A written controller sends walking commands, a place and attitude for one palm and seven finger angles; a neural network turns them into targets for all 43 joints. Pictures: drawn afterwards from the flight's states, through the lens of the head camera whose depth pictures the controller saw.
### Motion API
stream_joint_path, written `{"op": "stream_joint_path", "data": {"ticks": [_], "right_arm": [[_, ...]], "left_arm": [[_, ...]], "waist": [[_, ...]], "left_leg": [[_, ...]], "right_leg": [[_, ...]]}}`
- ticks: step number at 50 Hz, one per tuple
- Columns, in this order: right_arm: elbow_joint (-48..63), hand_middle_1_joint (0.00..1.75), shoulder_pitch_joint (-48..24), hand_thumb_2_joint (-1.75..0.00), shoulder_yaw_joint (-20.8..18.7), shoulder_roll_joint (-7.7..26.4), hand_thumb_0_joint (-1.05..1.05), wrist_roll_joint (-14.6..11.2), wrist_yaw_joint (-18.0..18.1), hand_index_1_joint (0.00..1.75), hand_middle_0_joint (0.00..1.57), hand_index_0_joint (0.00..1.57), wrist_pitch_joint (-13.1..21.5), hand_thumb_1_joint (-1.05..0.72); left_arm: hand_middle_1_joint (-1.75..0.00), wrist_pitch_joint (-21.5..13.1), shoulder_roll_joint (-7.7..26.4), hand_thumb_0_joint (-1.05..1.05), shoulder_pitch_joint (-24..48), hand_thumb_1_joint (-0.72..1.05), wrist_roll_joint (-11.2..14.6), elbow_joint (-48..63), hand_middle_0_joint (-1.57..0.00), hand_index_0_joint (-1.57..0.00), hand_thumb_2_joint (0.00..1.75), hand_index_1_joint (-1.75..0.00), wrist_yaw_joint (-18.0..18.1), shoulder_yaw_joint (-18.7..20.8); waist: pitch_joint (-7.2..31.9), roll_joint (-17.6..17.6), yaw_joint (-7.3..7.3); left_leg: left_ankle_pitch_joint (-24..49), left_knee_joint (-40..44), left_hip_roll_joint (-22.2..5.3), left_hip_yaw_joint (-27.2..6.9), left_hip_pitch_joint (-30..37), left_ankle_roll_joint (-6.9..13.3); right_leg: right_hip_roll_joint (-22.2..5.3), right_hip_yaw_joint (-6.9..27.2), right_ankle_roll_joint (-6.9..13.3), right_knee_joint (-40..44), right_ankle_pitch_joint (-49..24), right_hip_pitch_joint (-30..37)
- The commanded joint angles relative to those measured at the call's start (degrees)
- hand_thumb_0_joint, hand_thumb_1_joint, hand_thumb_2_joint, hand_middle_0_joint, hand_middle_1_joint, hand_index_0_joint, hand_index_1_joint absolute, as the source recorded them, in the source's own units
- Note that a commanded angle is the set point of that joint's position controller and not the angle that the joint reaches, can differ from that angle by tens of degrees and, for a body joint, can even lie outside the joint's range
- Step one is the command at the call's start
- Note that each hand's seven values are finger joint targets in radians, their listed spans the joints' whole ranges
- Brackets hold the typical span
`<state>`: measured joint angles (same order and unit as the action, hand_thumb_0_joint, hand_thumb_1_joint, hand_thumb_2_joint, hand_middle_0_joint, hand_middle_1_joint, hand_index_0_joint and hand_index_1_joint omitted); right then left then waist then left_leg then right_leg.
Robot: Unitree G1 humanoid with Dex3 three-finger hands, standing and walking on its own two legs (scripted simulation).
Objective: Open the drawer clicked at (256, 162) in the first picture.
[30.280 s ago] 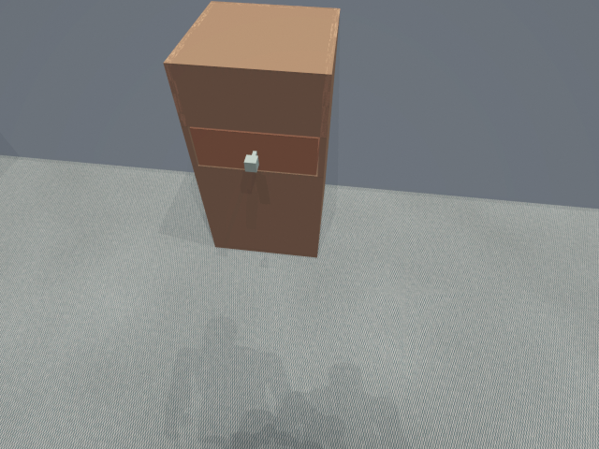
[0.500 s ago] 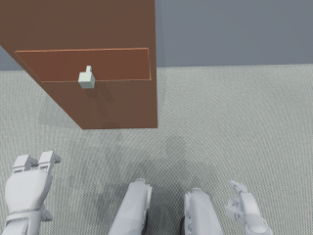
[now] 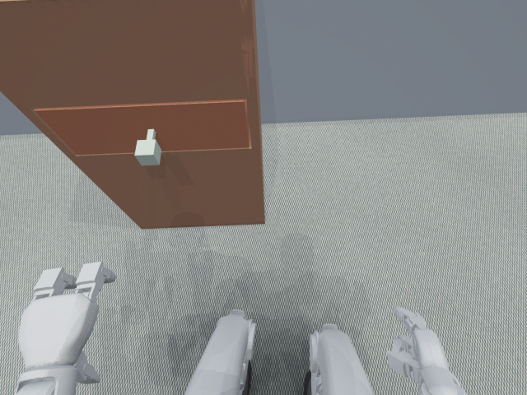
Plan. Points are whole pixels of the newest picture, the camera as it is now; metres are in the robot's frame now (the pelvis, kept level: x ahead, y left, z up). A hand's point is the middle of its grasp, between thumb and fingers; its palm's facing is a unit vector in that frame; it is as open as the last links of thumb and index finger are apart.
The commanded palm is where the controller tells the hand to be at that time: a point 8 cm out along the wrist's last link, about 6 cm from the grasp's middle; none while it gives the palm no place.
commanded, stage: lift the hand off the handle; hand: left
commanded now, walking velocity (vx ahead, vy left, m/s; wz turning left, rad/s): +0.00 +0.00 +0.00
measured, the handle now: (149, 145) +0.53 +0.30 -0.07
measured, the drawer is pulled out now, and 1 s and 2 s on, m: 0.00 0.00 0.00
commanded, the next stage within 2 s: draw the hand back to the body in 1.76 s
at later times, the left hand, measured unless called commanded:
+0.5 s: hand (75, 319) +0.20 +0.28 +0.00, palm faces -0.05 -0.05 -1.00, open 13.8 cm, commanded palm +0.18 +0.29 +0.05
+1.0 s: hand (40, 314) +0.20 +0.30 +0.05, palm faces +0.02 +0.00 -1.00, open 13.8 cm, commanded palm +0.17 +0.29 +0.09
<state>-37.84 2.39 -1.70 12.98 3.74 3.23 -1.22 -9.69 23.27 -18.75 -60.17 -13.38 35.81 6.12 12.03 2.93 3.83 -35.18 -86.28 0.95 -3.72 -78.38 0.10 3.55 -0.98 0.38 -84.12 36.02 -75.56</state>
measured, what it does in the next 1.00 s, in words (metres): rises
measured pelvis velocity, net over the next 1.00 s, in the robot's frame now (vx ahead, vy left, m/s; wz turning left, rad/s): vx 0.02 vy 0.00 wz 0.00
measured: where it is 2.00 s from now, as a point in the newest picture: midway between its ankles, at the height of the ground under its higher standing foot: outside the picture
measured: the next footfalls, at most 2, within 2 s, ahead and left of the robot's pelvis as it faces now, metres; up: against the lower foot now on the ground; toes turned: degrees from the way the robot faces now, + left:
none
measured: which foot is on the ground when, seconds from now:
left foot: down 0.00-1.00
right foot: down 0.00-1.00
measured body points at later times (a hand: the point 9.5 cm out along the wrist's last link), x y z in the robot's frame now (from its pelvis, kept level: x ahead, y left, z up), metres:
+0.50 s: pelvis +0.01 +0.00 +0.03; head +0.11 +0.00 +0.47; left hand +0.20 +0.28 +0.05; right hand +0.22 -0.23 -0.08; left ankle +0.04 +0.11 -0.57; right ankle +0.03 -0.12 -0.57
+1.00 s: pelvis +0.02 +0.00 +0.06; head +0.10 -0.01 +0.50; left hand +0.19 +0.29 +0.10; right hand +0.22 -0.23 -0.05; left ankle +0.04 +0.11 -0.57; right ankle +0.03 -0.12 -0.57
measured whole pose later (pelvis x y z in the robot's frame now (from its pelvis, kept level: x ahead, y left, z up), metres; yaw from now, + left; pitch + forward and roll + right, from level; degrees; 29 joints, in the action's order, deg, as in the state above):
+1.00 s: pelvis +0.02 +0.00 +0.06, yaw +0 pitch +20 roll -2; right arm -34.4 5.3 -1.7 12.8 2.8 2.0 -4.7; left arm -7.0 23.6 -26.1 -60.3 -6.1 36.2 6.5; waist 11.2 3.4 2.7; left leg -32.1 -72.5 0.5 -2.9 -60.0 0.5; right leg 3.6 0.4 0.3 -70.2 32.4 -57.5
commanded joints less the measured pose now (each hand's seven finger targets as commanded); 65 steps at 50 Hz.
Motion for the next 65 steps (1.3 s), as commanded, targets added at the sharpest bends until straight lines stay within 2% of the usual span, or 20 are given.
{"op": "stream_joint_path", "data": {"ticks": [1, 2, 6, 10, 12, 16, 22, 24, 26, 31, 36, 39, 43, 48, 51, 54, 56, 59, 61, 65], "right_arm": [[8.0, 0.3, -0.68, -0.9, -2.83, 7.06, 0.0, 0.38, 0.66, 0.3, 0.2, 0.2, 1.65, -0.9], [8.63, 0.3, -0.83, -0.9, -2.7, 6.71, 0.0, 0.31, 0.32, 0.3, 0.2, 0.2, 0.89, -0.9], [8.93, 0.3, -1.51, -0.9, -2.75, 6.38, 0.0, -0.09, -0.47, 0.3, 0.2, 0.2, -0.75, -0.9], [9.21, 0.3, -0.94, -0.9, -2.64, 6.62, 0.0, -1.06, -0.18, 0.3, 0.2, 0.2, -0.2, -0.9], [9.08, 0.3, -0.97, -0.9, -2.26, 7.08, 0.0, -1.21, 0.63, 0.3, 0.2, 0.2, 0.44, -0.9], [9.08, 0.3, -0.5, -0.9, -1.9, 7.19, 0.0, -0.91, 1.92, 0.3, 0.2, 0.2, 2.07, -0.9], [9.38, 0.3, -0.58, -0.9, -2.18, 6.71, 0.0, 0.16, 0.75, 0.3, 0.2, 0.2, 0.99, -0.9], [9.92, 0.3, -0.88, -0.9, -2.51, 6.69, 0.0, 0.22, -0.2, 0.3, 0.2, 0.2, 0.03, -0.9], [10.01, 0.3, -1.04, -0.9, -2.73, 6.82, 0.0, 0.25, -0.71, 0.3, 0.2, 0.2, -0.67, -0.9], [10.55, 0.3, -0.61, -0.9, -2.93, 7.09, 0.0, -1.0, -0.47, 0.3, 0.2, 0.2, -0.74, -0.9], [10.67, 0.3, -0.23, -0.9, -2.11, 7.56, 0.0, -1.32, 1.29, 0.3, 0.2, 0.2, 1.02, -0.9], [10.47, 0.3, 0.19, -0.9, -1.86, 7.22, 0.0, -0.91, 1.64, 0.3, 0.2, 0.2, 1.66, -0.9], [10.77, 0.3, -0.18, -0.9, -2.07, 6.72, 0.0, -0.47, 0.67, 0.3, 0.2, 0.2, 0.41, -0.9], [11.66, 0.3, -0.25, -0.9, -2.68, 6.42, 0.0, -0.76, -0.87, 0.3, 0.2, 0.2, -1.38, -0.9], [12.63, 0.3, 0.06, -0.9, -2.73, 6.84, 0.0, -1.36, -1.01, 0.3, 0.2, 0.2, -1.32, -0.9], [12.65, 0.3, 0.37, -0.9, -2.42, 7.37, 0.0, -1.89, -0.16, 0.3, 0.2, 0.2, -0.94, -0.9], [12.7, 0.3, 0.65, -0.9, -2.03, 7.5, 0.0, -1.8, 0.55, 0.3, 0.2, 0.2, 0.02, -0.9], [12.35, 0.3, 1.27, -0.9, -1.6, 7.26, 0.0, -1.31, 1.03, 0.3, 0.2, 0.2, 0.84, -0.9], [12.29, 0.3, 1.42, -0.9, -1.75, 7.21, 0.0, -1.05, 0.97, 0.3, 0.2, 0.2, 0.93, -0.9], [12.71, 0.3, 1.4, -0.9, -2.14, 6.6, 0.0, -0.88, -0.14, 0.3, 0.2, 0.2, -0.53, -0.9]], "left_arm": [[-1.2, 0.0, 14.24, 0.0, -4.79, -0.5, -0.37, 13.16, -0.3, -0.3, 0.3, -1.2, 4.09, 9.99], [-1.2, 0.62, 13.62, 0.0, -6.98, -0.5, -0.81, 13.23, -0.3, -0.3, 0.3, -1.2, 4.77, 10.2], [-1.2, 4.96, 11.18, 0.0, -8.23, -0.5, 0.34, 8.88, -0.3, -0.3, 0.3, -1.2, 5.86, 10.06], [-1.2, 7.33, 8.29, 0.0, -5.96, -0.5, 1.84, 6.82, -0.3, -0.3, 0.3, -1.2, 3.82, 5.57], [-1.2, 6.84, 8.44, 0.0, -1.84, -0.5, 2.19, 7.7, -0.3, -0.3, 0.3, -1.2, 2.05, 3.75], [-1.2, 3.39, 9.71, 0.0, 0.25, -0.5, 1.51, 11.44, -0.3, -0.3, 0.3, -1.2, -0.68, 2.65], [-1.2, -0.47, 13.21, 0.0, -7.02, -0.5, -0.97, 14.08, -0.3, -0.3, 0.3, -1.2, 2.56, 8.81], [-1.2, 0.35, 12.46, 0.0, -9.1, -0.5, -1.24, 13.67, -0.3, -0.3, 0.3, -1.2, 4.46, 9.65], [-1.2, 2.34, 12.18, 0.0, -10.64, -0.5, -0.16, 11.94, -0.3, -0.3, 0.3, -1.2, 5.39, 11.17], [-1.2, 6.08, 9.39, 0.0, -8.33, -0.5, 2.51, 10.2, -0.3, -0.3, 0.3, -1.2, 3.64, 7.45], [-1.2, 5.1, 9.07, 0.0, -2.5, -0.5, 2.66, 14.18, -0.3, -0.3, 0.3, -1.2, -0.69, 2.44], [-1.2, 2.6, 10.93, 0.0, -3.33, -0.5, 1.41, 15.7, -0.3, -0.3, 0.3, -1.2, -1.48, 3.8], [-1.2, 1.51, 13.22, 0.0, -10.11, -0.5, 0.0, 16.12, -0.3, -0.3, 0.3, -1.2, 0.84, 8.57], [-1.2, 4.38, 11.06, 0.0, -13.73, -0.5, 0.78, 14.07, -0.3, -0.3, 0.3, -1.2, 3.55, 9.88], [-1.2, 6.88, 7.9, 0.0, -12.93, -0.5, 2.49, 14.38, -0.3, -0.3, 0.3, -1.2, 2.28, 5.89], [-1.2, 7.57, 8.16, 0.0, -9.2, -0.5, 3.46, 15.18, -0.3, -0.3, 0.3, -1.2, -0.03, 3.74], [-1.2, 6.81, 8.02, 0.0, -6.0, -0.5, 3.45, 16.19, -0.3, -0.3, 0.3, -1.2, -1.77, 1.94], [-1.2, 4.15, 10.78, 0.0, -3.4, -0.5, 1.66, 18.31, -0.3, -0.3, 0.3, -1.2, -2.64, 3.22], [-1.2, 2.79, 13.09, 0.0, -5.45, -0.5, 1.02, 19.3, -0.3, -0.3, 0.3, -1.2, -2.21, 5.99], [-1.2, 2.15, 14.1, 0.0, -13.04, -0.5, 0.22, 19.19, -0.3, -0.3, 0.3, -1.2, 0.37, 10.22]], "waist": [[22.7, 3.19, 1.52], [23.02, 4.2, 2.14], [18.22, 0.39, 1.57], [16.1, -2.52, -0.47], [16.23, -3.62, -2.11], [15.33, -0.83, -2.83], [16.41, 4.13, 0.73], [16.05, 5.2, 1.27], [15.42, 3.48, 1.57], [14.84, -1.9, -0.84], [13.59, -1.56, -3.37], [13.22, 0.04, -2.35], [12.84, 4.12, 0.85], [11.8, 2.36, 1.4], [11.57, 0.44, -0.6], [10.64, -3.28, -2.28], [8.6, -3.13, -3.48], [9.11, -0.4, -2.8], [9.62, 1.39, -1.49], [10.76, 4.72, 1.19]], "left_leg": [[18.54, 12.92, 0.75, 1.55, 24.14, 1.74], [19.18, 13.57, 0.88, 1.74, 24.99, 1.5], [16.7, 15.75, 0.65, 1.81, 23.5, 1.55], [13.01, 17.86, 0.64, 2.2, 23.23, 1.97], [11.76, 17.72, 0.55, 2.35, 22.87, 2.32], [12.83, 17.9, 0.45, 1.96, 25.5, 2.53], [19.21, 18.1, 0.81, 1.96, 28.71, 1.7], [19.67, 18.68, 0.87, 1.86, 29.28, 1.42], [19.56, 19.51, 0.92, 1.91, 28.94, 1.47], [16.14, 21.63, 0.88, 2.25, 28.51, 1.99], [13.88, 23.12, 0.55, 2.08, 30.94, 2.53], [14.93, 23.23, 0.68, 2.14, 32.02, 2.43], [17.8, 24.13, 0.99, 2.28, 33.69, 1.78], [19.05, 25.29, 1.04, 2.46, 34.09, 1.51], [18.87, 27.14, 0.9, 2.31, 35.4, 1.74], [16.42, 27.98, 0.94, 2.5, 35.33, 2.33], [14.27, 28.59, 0.78, 2.24, 35.4, 2.6], [14.22, 28.39, 0.9, 2.4, 36.76, 2.58], [15.91, 28.67, 0.95, 2.31, 37.84, 2.4], [20.67, 28.8, 1.36, 2.83, 39.66, 1.62]], "right_leg": [[0.57, -1.18, 2.83, 12.11, -15.35, 11.72], [0.65, -1.42, 2.83, 11.99, -15.41, 11.91], [1.01, -1.55, 2.65, 15.13, -14.17, 14.29], [0.72, -1.09, 2.06, 18.77, -12.55, 17.26], [0.31, -0.7, 1.63, 19.7, -11.78, 17.63], [0.17, -0.81, 2.11, 19.89, -12.58, 16.37], [0.46, -1.51, 2.88, 17.39, -16.17, 15.96], [0.67, -1.94, 3.08, 17.46, -16.09, 15.91], [0.84, -1.83, 3.12, 18.48, -16.58, 17.8], [0.74, -0.95, 2.21, 22.45, -16.23, 22.46], [0.17, -0.91, 1.9, 24.78, -14.38, 21.99], [0.0, -1.3, 2.08, 24.26, -14.25, 21.13], [0.37, -1.55, 2.84, 23.24, -15.46, 22.16], [0.87, -1.83, 2.93, 24.33, -17.18, 24.37], [0.78, -1.56, 2.52, 26.74, -18.35, 27.0], [0.33, -0.95, 1.77, 28.95, -17.52, 28.28], [0.13, -1.11, 1.71, 30.0, -15.27, 27.49], [-0.19, -1.1, 1.9, 29.58, -13.87, 25.78], [-0.02, -1.03, 2.32, 29.3, -14.88, 26.87], [0.43, -1.21, 2.87, 27.9, -18.67, 28.38]]}}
